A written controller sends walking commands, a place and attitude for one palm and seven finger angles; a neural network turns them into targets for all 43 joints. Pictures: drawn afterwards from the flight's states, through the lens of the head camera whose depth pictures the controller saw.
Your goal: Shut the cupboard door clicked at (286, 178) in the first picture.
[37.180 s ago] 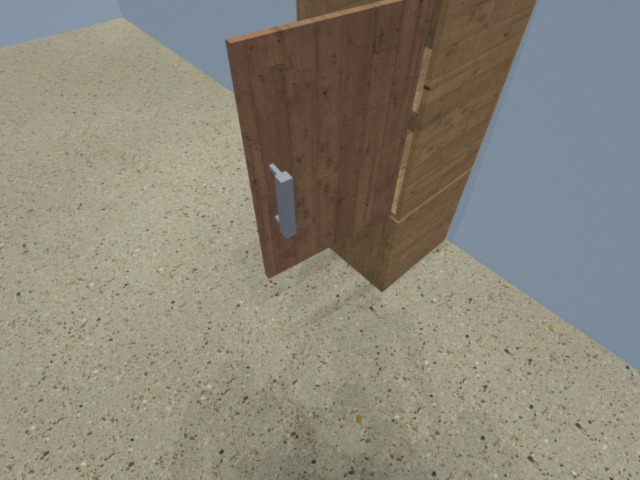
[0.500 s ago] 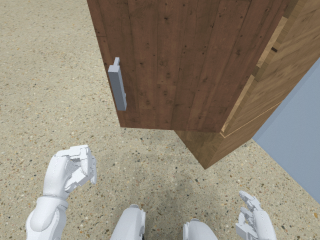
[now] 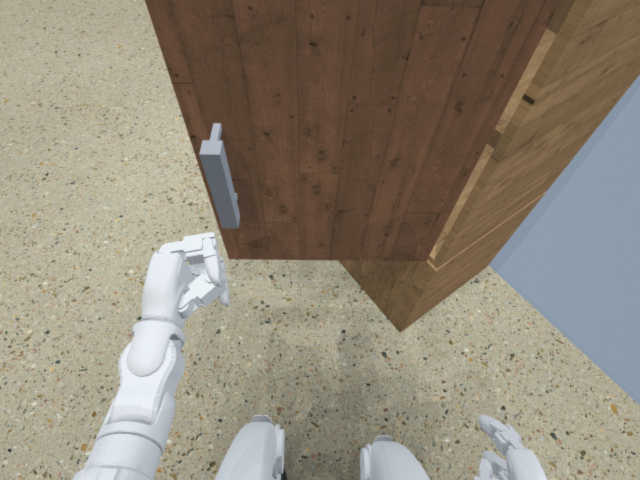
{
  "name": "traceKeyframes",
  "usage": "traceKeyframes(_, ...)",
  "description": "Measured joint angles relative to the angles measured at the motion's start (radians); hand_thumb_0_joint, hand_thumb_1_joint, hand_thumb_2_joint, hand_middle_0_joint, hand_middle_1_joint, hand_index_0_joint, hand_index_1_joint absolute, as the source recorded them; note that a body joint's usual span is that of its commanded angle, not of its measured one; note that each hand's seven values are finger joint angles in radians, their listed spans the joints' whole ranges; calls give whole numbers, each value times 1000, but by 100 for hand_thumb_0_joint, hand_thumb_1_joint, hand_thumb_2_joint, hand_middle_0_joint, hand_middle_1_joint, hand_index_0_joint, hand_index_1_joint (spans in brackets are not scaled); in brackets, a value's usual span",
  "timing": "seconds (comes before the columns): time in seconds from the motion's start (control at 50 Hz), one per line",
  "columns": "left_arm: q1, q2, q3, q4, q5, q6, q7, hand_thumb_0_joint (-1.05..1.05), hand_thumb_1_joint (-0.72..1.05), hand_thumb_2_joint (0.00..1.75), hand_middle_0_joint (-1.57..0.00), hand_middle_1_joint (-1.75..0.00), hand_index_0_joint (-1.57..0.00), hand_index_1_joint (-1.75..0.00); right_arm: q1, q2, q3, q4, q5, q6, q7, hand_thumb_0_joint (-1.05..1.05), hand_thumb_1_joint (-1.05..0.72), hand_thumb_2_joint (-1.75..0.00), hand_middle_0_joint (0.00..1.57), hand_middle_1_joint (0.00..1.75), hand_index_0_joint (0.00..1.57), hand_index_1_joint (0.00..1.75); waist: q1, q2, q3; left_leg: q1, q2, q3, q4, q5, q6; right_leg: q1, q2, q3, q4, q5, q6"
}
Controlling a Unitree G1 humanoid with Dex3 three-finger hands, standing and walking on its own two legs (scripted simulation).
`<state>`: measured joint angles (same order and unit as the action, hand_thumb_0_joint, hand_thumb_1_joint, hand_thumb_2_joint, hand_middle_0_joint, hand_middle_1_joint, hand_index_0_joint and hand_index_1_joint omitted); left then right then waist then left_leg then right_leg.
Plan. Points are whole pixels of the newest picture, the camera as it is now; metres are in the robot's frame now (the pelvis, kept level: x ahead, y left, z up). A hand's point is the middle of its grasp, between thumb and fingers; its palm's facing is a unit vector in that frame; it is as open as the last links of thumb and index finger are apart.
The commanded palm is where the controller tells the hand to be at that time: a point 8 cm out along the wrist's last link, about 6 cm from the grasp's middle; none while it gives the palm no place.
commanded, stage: bring the fist close to the handle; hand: left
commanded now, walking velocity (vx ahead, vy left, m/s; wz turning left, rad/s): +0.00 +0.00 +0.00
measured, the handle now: (224, 178) +0.51 +0.16 +0.04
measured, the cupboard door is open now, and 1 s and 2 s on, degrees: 54 54 37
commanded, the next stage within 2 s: push the door shut along its arc in 0.68 s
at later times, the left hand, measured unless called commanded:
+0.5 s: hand (248, 234) +0.42 +0.11 +0.04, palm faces +0.03 -1.00 -0.02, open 3.1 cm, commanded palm +0.39 +0.17 +0.04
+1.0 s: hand (246, 222) +0.44 +0.12 +0.04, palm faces -0.01 -1.00 -0.04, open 3.1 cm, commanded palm +0.42 +0.17 +0.04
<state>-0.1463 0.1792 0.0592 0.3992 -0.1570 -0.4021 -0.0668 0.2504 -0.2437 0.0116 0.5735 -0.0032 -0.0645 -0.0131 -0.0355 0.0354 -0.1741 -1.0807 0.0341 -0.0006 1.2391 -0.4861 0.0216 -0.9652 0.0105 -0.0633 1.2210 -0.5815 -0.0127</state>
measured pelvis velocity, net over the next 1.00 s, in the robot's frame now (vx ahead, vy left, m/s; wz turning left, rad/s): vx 0.00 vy -0.02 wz -0.01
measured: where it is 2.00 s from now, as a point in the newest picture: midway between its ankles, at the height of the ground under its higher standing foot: outside the picture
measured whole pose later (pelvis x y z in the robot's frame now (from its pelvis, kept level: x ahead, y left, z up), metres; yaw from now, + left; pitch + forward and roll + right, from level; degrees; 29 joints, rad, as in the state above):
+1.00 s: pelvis +0.00 -0.02 +0.00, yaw +0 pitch +22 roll -1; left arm -0.58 0.24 0.20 0.92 -0.11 -0.53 -0.09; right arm 0.26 -0.25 0.00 0.63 -0.01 0.01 0.00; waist -0.08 0.03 -0.17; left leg -1.13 0.05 0.01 1.23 -0.48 0.00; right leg -1.04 0.02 -0.05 1.25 -0.59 -0.04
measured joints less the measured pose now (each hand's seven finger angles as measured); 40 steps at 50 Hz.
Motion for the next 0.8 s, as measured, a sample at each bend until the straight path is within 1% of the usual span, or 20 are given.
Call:
traceKeyframes(0.12, -129, 2, 31, 142, 19, -26, 35, 2, 90, 90, -130, -150, -130, -150, -2, 8, 5, 15, -7, 17, 5, 1, -90, -90, 20, 30, 20, 29, -13, -7, 2, -9, 2, 4, -6, 6, -2, -14, 2, 5, 1, 4, -2)
traceKeyframes(0.24, -234, 14, 55, 255, 24, -52, 37, 2, 90, 90, -130, -150, -130, -150, 12, 6, -4, 36, -9, 31, 13, 1, -90, -90, 20, 30, 20, 29, -22, -3, -2, -22, 5, 3, -5, 5, -6, -29, 5, 4, 4, 3, -6)
traceKeyframes(0.34, -313, 7, 69, 347, 34, -65, 46, 2, 90, 90, -130, -150, -130, -150, 26, 1, -13, 53, -13, 44, 19, 1, -90, -90, 20, 30, 20, 29, -31, -1, -3, -32, 7, 6, -7, 8, -9, -43, 6, 7, 6, 4, -8)
traceKeyframes(0.44, -319, -1, 96, 370, 45, -89, 56, 2, 90, 90, -130, -150, -130, -150, 44, 0, -21, 51, -17, 63, 28, 1, -90, -90, 20, 30, 20, 29, -42, -2, -4, -30, 12, 19, -17, 9, -11, -52, 11, 20, 6, 7, -10)
traceKeyframes(0.58, -300, 10, 122, 388, 48, -120, 53, 2, 90, 90, -130, -150, -130, -150, 59, 0, -22, 54, -16, 78, 26, 1, -90, -90, 20, 30, 20, 29, -41, -5, 3, -20, 14, 23, -30, 13, -16, -49, 12, 25, 3, 7, -15)
traceKeyframes(0.68, -317, 22, 120, 411, 39, -138, 38, 2, 90, 90, -130, -150, -130, -150, 49, -1, -23, 69, -14, 74, 19, 1, -90, -90, 20, 30, 20, 29, -36, -6, 6, -26, 12, 15, -27, 14, -20, -52, 11, 17, 6, 4, -19)
traceKeyframes(0.8, -339, 19, 115, 421, 32, -131, 22, 2, 90, 90, -130, -150, -130, -150, 30, -4, -27, 65, -12, 71, 18, 1, -90, -90, 20, 30, 20, 29, -34, -6, 3, -34, 12, 11, -24, 13, -22, -58, 11, 13, 8, 3, -22)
